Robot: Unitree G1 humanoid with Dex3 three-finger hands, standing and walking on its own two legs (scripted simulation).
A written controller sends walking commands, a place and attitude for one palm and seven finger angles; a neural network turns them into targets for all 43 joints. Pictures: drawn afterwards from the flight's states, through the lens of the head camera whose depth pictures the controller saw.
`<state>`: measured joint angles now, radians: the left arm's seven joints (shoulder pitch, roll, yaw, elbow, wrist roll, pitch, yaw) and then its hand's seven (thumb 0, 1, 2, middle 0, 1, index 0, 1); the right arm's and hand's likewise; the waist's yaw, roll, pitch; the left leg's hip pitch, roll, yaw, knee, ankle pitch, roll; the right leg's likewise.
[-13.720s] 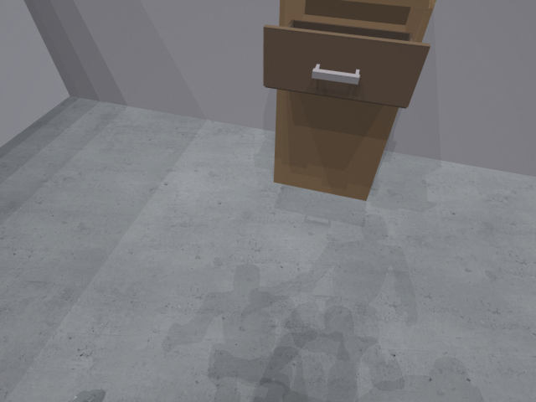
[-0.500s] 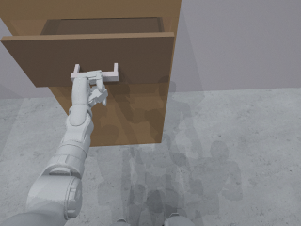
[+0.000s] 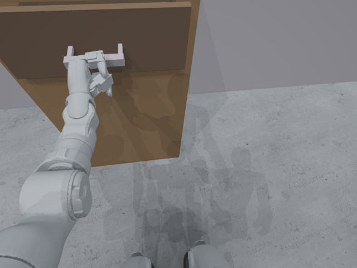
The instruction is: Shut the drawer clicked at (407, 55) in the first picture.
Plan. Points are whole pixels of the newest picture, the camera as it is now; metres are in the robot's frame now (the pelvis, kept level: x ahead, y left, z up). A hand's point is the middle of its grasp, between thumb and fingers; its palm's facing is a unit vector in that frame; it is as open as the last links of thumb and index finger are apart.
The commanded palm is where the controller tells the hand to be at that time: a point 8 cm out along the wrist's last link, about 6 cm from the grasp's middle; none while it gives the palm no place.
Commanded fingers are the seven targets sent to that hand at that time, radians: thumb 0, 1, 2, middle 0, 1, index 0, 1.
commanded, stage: push the drawer shut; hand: left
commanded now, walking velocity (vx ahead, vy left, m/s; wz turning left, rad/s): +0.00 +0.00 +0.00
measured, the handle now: (95, 55) +0.59 +0.14 +0.09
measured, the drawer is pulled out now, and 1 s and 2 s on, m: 0.02 0.00 0.00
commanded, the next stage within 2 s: pull the fist back off the drawer in 0.62 s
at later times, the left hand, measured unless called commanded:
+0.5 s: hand (108, 69) +0.55 +0.11 +0.09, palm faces +0.05 -1.00 -0.04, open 2.7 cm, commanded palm +0.56 +0.15 +0.09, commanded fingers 0.00 0.90 0.90 -1.40 -1.60 -1.40 -1.60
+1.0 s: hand (107, 68) +0.55 +0.11 +0.09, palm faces +0.04 -1.00 -0.04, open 2.9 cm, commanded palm +0.54 +0.15 +0.09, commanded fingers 0.00 0.90 0.90 -1.40 -1.60 -1.40 -1.60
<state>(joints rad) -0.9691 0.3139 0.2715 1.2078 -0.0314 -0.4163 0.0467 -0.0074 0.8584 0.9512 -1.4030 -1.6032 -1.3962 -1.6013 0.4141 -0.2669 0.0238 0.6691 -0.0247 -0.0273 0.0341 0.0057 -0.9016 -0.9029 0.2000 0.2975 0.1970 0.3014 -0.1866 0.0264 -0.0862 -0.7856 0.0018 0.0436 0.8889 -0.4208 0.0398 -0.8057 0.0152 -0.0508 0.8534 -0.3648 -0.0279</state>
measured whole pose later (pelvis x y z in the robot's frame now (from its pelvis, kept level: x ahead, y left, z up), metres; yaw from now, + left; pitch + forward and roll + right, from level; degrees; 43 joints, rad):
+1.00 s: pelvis -0.02 +0.01 -0.01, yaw +1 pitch +22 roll -3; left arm -1.18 0.43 0.28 1.37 0.02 -0.40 0.07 -0.01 0.74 1.04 -1.40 -1.60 -1.40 -1.60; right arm 0.48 -0.28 0.06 0.68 -0.05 -0.05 0.03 0.00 -0.90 -0.90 0.20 0.30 0.20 0.30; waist -0.27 0.04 -0.08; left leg -0.93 0.00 0.01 0.95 -0.41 0.05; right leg -0.92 0.02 -0.08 0.87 -0.34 -0.02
